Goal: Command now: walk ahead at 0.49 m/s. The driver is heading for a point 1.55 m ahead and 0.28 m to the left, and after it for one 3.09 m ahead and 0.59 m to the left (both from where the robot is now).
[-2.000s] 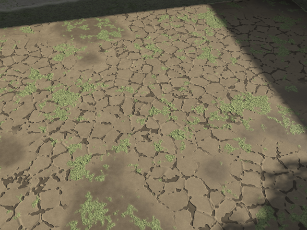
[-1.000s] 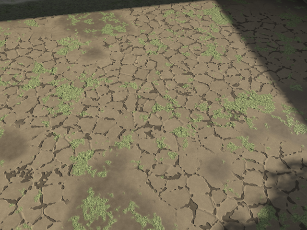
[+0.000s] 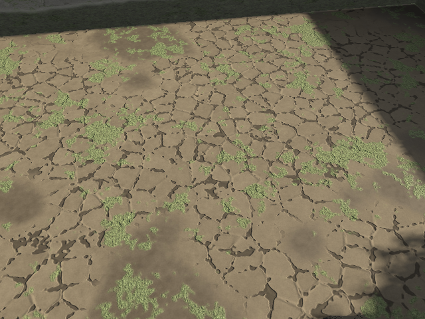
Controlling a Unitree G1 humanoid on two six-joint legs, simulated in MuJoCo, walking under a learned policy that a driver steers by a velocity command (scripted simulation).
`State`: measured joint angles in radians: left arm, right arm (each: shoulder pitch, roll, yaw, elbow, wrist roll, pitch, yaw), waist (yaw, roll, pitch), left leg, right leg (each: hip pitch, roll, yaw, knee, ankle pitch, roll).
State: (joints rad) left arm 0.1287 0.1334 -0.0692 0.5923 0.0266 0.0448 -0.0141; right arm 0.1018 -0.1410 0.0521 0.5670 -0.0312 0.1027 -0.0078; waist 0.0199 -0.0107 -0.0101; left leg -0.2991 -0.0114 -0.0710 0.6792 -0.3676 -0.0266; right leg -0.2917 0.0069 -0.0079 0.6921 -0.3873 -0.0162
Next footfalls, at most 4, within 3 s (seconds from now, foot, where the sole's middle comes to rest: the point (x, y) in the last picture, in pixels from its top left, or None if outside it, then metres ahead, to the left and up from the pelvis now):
none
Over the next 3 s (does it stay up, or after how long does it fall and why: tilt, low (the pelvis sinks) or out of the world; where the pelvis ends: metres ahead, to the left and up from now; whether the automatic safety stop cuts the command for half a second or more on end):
stays up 0.01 0.00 0.00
